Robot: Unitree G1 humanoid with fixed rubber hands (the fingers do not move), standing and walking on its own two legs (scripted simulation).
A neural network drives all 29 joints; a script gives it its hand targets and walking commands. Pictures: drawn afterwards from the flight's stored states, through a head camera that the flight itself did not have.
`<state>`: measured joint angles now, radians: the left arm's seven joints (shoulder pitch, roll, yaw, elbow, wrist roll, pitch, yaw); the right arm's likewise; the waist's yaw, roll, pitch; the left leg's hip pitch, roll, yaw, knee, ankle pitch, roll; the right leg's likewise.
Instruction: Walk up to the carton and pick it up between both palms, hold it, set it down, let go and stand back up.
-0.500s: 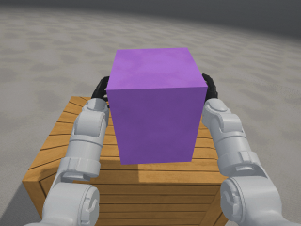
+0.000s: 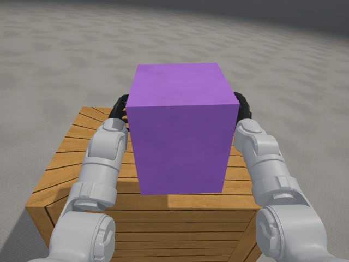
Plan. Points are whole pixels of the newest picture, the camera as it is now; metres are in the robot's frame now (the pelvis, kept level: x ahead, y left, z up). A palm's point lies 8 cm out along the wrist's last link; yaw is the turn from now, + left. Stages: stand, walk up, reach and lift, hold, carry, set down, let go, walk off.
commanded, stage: hold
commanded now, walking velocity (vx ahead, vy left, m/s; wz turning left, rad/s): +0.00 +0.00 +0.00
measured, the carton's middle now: (179, 127) +0.41 -0.01 +0.17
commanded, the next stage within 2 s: set down in 1.62 s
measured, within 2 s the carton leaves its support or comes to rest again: neither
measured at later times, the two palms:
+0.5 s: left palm (113, 114) +0.38 +0.14 +0.23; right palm (246, 114) +0.38 -0.15 +0.24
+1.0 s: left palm (116, 122) +0.38 +0.14 +0.20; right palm (243, 121) +0.38 -0.15 +0.22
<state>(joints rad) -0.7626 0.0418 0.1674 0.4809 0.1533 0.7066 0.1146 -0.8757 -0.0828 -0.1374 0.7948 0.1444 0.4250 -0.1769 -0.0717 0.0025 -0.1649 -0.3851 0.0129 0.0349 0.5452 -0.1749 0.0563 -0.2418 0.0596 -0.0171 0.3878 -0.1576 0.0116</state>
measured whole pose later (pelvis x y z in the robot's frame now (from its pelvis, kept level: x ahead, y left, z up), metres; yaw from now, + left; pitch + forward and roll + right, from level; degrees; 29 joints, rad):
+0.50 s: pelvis +0.00 +0.00 +0.00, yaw +0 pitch +0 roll -4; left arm -0.76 0.04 0.17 0.35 0.14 0.73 0.13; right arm -0.85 -0.08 -0.13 0.65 0.15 0.44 -0.19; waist -0.07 0.00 -0.17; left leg -0.38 0.01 0.03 0.54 -0.17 0.06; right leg -0.23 0.06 -0.02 0.39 -0.16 0.01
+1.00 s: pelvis +0.00 +0.00 +0.00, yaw +0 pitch +0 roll -4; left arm -0.77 0.04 0.17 0.50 0.19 0.70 0.09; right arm -0.90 -0.09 -0.13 0.83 0.15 0.42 -0.18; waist -0.07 0.00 -0.18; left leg -0.38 0.01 0.03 0.54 -0.18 0.06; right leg -0.23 0.06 -0.02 0.39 -0.16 0.01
